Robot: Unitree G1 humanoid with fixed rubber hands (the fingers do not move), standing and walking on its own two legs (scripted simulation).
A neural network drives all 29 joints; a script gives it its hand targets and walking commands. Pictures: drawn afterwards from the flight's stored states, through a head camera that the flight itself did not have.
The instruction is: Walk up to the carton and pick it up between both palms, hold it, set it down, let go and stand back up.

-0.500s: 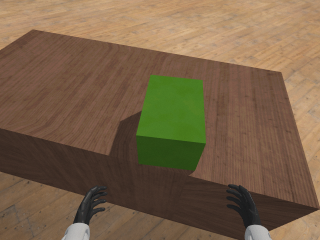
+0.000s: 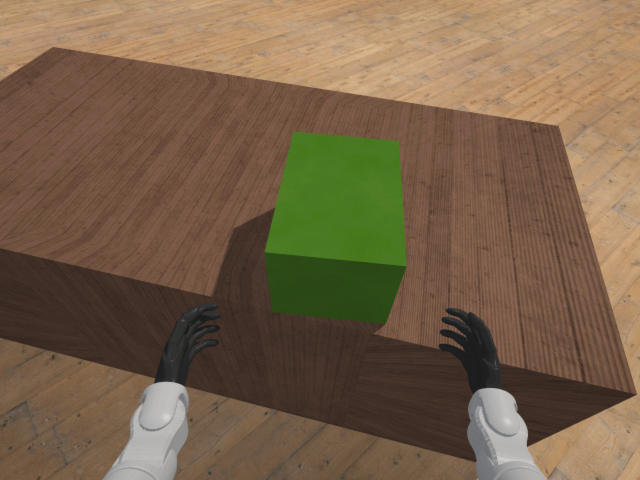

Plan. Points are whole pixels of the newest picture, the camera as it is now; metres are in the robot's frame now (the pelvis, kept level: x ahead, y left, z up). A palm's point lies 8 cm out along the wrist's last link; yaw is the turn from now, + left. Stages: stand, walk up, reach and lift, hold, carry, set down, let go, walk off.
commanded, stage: reach and lift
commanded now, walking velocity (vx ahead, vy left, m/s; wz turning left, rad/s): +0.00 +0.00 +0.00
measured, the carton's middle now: (337, 223) +0.52 -0.04 -0.05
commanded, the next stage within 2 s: none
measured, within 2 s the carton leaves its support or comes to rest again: neither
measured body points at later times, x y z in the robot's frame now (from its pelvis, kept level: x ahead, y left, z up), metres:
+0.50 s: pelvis +0.00 -0.01 +0.00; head +0.03 -0.01 +0.45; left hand +0.36 +0.17 +0.01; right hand +0.34 -0.24 +0.01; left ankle +0.01 +0.14 -0.73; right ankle +0.00 -0.10 -0.73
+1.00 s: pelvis +0.00 +0.00 +0.00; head +0.04 -0.01 +0.45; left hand +0.43 +0.16 +0.06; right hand +0.41 -0.24 +0.06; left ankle +0.01 +0.14 -0.73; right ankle +0.00 -0.10 -0.73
